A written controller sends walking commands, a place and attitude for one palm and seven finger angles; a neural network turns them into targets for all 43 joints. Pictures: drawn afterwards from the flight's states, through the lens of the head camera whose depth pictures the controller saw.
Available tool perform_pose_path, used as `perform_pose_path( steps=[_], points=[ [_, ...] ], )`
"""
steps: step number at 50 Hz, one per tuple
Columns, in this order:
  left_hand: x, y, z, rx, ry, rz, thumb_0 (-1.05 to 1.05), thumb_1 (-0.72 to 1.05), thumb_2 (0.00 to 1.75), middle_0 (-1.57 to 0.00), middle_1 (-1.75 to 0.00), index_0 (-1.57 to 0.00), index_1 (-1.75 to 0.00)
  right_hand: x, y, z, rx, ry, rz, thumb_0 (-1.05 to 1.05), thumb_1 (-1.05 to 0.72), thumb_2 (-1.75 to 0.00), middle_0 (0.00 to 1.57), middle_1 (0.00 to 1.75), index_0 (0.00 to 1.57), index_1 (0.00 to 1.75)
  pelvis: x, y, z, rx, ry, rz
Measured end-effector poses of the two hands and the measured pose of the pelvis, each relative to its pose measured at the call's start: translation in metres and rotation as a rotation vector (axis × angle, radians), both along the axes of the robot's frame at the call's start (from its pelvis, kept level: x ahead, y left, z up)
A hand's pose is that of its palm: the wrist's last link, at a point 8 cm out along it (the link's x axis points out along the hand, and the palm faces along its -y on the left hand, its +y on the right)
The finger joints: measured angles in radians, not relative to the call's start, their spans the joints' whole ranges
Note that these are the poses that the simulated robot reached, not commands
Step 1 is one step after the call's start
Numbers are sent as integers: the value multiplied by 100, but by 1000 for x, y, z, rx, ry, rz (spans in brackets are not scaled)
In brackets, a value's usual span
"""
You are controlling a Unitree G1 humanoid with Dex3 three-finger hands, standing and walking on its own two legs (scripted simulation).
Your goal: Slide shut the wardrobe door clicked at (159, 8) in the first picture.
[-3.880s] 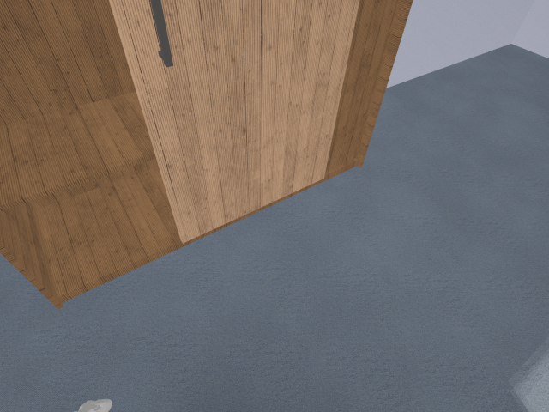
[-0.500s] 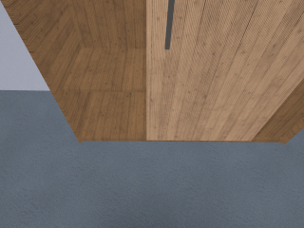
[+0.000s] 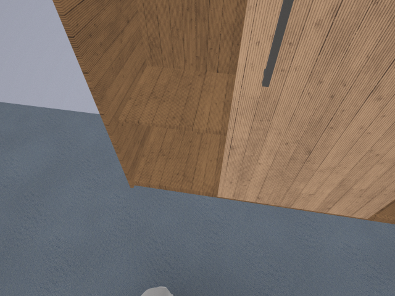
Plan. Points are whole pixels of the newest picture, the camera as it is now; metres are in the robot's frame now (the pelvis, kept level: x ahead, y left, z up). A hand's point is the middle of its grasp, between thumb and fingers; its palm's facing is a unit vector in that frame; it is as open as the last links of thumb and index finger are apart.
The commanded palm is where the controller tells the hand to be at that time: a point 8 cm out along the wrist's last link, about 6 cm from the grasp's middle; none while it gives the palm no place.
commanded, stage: take the last steps up to it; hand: right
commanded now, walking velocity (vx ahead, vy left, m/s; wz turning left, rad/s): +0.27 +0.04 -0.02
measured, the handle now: (275, 43) +0.67 -0.10 +0.18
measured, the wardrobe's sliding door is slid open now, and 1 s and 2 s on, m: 0.49 0.49 0.49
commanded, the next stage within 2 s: come to a stop and stand still in 0.36 s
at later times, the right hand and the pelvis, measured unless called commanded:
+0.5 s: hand out of the picture +0.10 -0.13 -0.20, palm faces +0.12 +0.99 -0.12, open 7.4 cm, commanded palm none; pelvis +0.16 +0.02 -0.01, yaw -2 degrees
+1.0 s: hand (260, 265) +0.24 -0.12 -0.15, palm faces +0.06 +0.95 -0.29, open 7.4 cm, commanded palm none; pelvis +0.18 +0.07 +0.00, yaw -2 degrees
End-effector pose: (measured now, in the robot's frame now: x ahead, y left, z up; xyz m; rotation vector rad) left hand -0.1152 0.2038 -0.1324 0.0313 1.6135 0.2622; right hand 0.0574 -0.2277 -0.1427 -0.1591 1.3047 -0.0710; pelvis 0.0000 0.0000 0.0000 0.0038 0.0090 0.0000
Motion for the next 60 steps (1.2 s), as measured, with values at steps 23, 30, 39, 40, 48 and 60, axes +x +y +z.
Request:
perform_pose_path(
  steps=[23,30,39,40,48,60],
  points=[
    [371,42,0,49,-509,-270,0,92,90,-19,-30,-20,-30,28,46,-23,39,157,-186,0,-92,-90,20,29,20,30,148,22,-12,37,-35,-38],
    [381,28,-2,56,-435,-240,-1,93,90,-19,-30,-20,-30,71,39,-18,30,175,-176,1,-91,-90,20,29,19,30,177,17,-6,-7,-29,-25],
    [369,64,-17,37,-322,-190,-1,93,90,-20,-30,-20,-30,143,37,-2,-69,56,-130,0,-91,-90,20,29,19,30,189,41,-5,-22,-22,-24],
    [367,69,-21,29,-315,-184,-1,93,90,-20,-30,-20,-30,149,39,0,-85,39,-126,0,-91,-90,20,29,19,30,189,46,-7,-25,-22,-23],
    [351,103,-33,-6,-278,-147,0,92,90,-19,-30,-20,-30,168,60,18,-143,-40,-88,0,-91,-90,20,29,19,30,185,72,-6,-39,-20,-28],
    [324,106,-17,2,-265,-208,0,91,90,-19,-30,-20,-30,138,59,26,-115,-81,-131,0,-91,-89,21,29,20,30,157,68,5,-51,-17,-46]
  ],
)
